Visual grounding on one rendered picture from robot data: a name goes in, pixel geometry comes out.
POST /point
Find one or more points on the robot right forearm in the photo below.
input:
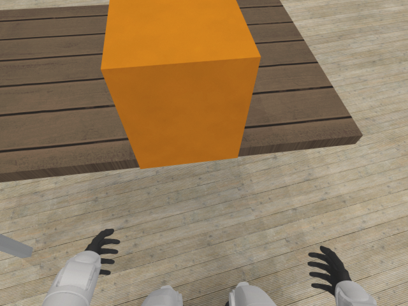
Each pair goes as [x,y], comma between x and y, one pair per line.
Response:
[349,293]

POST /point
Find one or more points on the carton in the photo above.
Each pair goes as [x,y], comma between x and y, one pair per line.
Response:
[181,74]

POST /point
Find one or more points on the robot left forearm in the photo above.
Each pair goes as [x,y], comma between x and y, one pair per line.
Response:
[75,283]

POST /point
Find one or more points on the table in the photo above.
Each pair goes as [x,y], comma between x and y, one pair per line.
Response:
[57,116]

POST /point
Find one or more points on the left robot thigh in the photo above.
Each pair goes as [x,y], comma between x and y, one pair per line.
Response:
[163,297]

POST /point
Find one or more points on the robot left hand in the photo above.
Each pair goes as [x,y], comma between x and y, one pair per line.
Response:
[100,241]

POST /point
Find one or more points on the robot right hand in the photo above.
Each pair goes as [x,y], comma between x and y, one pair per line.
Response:
[334,267]

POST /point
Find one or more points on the right robot thigh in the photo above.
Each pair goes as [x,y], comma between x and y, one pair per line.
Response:
[248,295]

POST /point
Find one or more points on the robot thigh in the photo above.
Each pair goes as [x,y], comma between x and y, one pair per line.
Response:
[163,297]
[248,295]

